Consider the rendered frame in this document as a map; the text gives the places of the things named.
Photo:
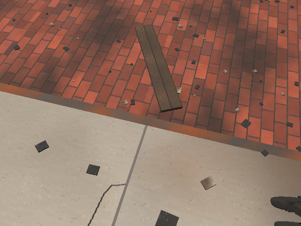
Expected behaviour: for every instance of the right robot hand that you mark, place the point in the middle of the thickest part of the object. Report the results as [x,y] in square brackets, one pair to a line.
[290,204]

